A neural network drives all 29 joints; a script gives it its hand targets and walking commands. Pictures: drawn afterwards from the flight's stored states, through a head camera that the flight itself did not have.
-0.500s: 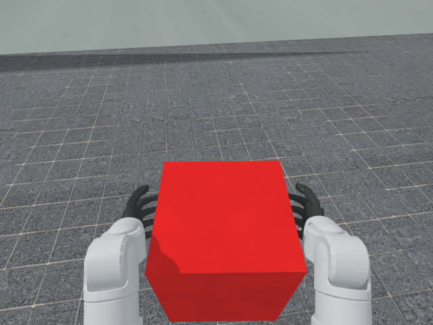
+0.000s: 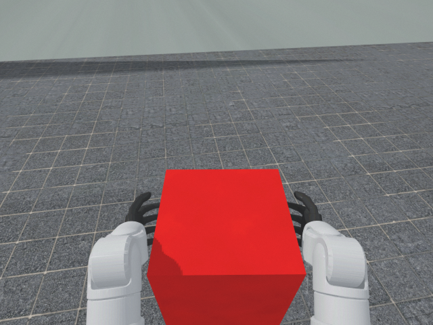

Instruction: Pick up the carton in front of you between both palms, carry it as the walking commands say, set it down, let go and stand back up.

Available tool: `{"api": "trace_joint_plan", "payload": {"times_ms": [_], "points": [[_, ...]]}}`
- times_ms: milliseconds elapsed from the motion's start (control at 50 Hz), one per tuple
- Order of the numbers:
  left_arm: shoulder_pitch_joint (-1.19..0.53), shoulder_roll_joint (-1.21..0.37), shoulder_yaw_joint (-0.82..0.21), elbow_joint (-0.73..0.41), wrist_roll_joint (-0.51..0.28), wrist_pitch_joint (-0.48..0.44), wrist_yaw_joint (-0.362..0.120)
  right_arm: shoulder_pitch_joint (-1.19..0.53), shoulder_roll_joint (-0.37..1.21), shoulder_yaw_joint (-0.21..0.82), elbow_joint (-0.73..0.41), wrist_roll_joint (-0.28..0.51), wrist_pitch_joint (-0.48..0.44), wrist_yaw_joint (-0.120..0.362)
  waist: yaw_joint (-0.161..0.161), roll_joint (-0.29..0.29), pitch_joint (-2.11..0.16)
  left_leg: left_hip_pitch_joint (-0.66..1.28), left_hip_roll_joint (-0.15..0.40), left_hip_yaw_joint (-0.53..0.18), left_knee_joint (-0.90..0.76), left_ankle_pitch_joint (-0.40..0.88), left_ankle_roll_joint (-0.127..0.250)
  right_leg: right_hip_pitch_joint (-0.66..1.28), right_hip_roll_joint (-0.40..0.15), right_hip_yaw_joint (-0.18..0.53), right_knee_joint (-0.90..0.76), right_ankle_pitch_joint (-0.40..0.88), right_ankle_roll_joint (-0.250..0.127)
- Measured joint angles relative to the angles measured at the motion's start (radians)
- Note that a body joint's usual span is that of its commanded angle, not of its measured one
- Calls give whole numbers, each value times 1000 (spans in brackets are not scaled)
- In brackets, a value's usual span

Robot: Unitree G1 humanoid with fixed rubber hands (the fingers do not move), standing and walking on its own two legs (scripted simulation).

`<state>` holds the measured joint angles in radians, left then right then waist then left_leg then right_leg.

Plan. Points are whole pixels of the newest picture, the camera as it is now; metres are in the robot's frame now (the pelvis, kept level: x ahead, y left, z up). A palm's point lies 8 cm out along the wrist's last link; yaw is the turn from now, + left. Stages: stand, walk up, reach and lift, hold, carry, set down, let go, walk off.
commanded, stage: carry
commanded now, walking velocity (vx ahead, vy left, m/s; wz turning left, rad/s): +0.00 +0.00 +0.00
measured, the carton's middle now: (222, 252) +0.27 +0.00 +0.02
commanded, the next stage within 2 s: hold in 1.24 s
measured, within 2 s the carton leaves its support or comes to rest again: neither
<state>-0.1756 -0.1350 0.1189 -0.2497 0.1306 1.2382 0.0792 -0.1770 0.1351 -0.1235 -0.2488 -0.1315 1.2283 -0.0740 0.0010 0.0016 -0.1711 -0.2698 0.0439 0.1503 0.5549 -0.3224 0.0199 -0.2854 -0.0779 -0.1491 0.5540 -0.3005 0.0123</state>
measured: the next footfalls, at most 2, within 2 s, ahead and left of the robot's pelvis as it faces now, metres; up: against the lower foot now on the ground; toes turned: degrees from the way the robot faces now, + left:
none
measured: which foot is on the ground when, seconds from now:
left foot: down 0.00-1.00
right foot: down 0.00-1.00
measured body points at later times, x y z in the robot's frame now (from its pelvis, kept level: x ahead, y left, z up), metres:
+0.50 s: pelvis -0.03 +0.00 +0.00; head -0.07 +0.01 +0.45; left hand +0.25 +0.16 +0.05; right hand +0.25 -0.15 +0.06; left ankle -0.02 +0.10 -0.73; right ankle -0.01 -0.12 -0.73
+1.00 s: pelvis -0.04 +0.00 +0.00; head -0.06 +0.01 +0.45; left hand +0.27 +0.16 +0.04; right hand +0.27 -0.15 +0.04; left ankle -0.02 +0.10 -0.73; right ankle -0.01 -0.12 -0.73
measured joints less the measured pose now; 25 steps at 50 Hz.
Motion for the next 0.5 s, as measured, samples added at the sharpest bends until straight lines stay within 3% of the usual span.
{"api": "trace_joint_plan", "payload": {"times_ms": [200,500], "points": [[10,2,-1,71,12,-46,-9,8,-1,-1,68,-15,-43,8,3,0,-2,-2,-3,3,-25,33,5,-1,0,1,-28,36,-1],[10,1,7,243,66,-258,-43,13,-2,-7,243,-68,-261,45,1,-4,24,-25,-7,5,-37,69,13,-24,-4,4,-40,72,-2]]}}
